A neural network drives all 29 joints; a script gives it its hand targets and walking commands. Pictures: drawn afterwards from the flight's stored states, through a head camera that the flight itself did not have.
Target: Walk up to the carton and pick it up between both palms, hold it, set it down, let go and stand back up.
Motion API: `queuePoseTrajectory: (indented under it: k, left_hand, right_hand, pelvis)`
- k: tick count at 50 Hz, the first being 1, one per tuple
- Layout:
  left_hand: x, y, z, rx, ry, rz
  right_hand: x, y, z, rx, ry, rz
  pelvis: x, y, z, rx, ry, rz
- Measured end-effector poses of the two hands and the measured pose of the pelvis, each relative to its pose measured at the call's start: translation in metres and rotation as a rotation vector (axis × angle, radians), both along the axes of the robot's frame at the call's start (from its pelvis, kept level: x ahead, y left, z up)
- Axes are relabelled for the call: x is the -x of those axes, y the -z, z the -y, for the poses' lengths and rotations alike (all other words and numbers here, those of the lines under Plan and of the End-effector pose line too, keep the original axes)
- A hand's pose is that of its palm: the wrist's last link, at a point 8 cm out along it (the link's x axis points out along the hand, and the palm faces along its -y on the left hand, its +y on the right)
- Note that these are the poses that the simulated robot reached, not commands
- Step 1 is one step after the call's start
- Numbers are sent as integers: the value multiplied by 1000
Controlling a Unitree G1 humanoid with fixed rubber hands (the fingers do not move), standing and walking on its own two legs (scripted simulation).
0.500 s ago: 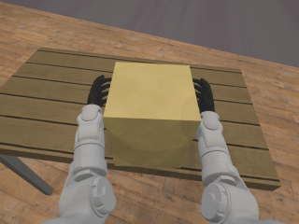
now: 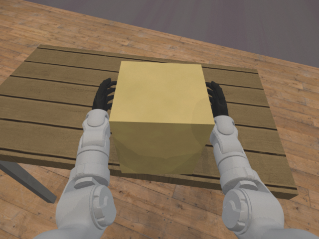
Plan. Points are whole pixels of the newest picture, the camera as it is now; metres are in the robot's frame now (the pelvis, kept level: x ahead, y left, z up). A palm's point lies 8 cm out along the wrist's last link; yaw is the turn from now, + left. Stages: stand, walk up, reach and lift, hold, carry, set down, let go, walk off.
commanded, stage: set down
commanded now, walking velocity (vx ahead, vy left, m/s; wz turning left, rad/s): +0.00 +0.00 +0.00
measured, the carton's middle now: (159, 121) +0.40 +0.04 +0.05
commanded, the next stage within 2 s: none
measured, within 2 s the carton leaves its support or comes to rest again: neither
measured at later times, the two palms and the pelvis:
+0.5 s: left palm (90, 100) +0.41 +0.22 +0.12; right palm (241, 98) +0.42 -0.17 +0.14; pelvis -0.01 +0.00 -0.01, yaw -1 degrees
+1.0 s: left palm (78, 71) +0.41 +0.23 +0.20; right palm (248, 74) +0.43 -0.16 +0.21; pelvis -0.01 -0.01 -0.01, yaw +0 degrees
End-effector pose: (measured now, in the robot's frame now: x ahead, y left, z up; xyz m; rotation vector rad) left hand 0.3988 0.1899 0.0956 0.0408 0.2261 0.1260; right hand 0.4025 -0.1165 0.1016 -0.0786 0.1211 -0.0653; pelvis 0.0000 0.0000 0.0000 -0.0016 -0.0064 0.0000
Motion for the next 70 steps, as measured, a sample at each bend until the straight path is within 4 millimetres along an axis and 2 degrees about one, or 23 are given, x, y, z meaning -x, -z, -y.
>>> queuePoseTrajectory:
  k: [6,12,16,22,27,36,43,53,58,65,70]
  left_hand:
    - [-10,19,0,17,-8,-50]
    - [-20,19,-5,39,-24,-31]
    - [-17,12,-13,40,-30,-32]
    - [-11,-6,-24,44,-33,-3]
    - [-9,-30,-26,44,-32,18]
    - [-9,-72,-27,34,-31,9]
    - [-15,-88,-29,31,-25,-1]
    - [-14,-108,-38,18,-13,0]
    - [-11,-126,-39,6,-14,13]
    - [-10,-145,-40,8,-11,17]
    - [-3,-136,-38,9,-2,9]
  right_hand:
    - [-5,29,0,-35,-1,-138]
    - [-18,16,1,-37,-1,-109]
    - [-25,1,15,-31,25,-102]
    - [-23,-24,43,-44,62,-84]
    - [-17,-43,53,-55,56,-89]
    - [-16,-67,43,-62,20,-117]
    - [-23,-84,33,-81,16,-114]
    - [-25,-114,48,-102,50,-80]
    - [-23,-129,55,-126,39,-61]
    - [-19,-135,62,-113,26,-77]
    - [-11,-124,64,-105,22,-83]
  pelvis:
    - [3,4,-3,13,19,-124]
    - [2,10,-6,27,39,-211]
    - [3,11,-6,34,35,-203]
    - [9,10,-1,35,23,-180]
    - [15,9,5,28,20,-164]
    - [24,9,10,17,11,-137]
    - [20,8,11,17,3,-126]
    - [12,5,10,20,5,-72]
    - [11,4,10,20,7,-63]
    - [12,3,12,16,7,-50]
    - [13,2,13,13,9,-30]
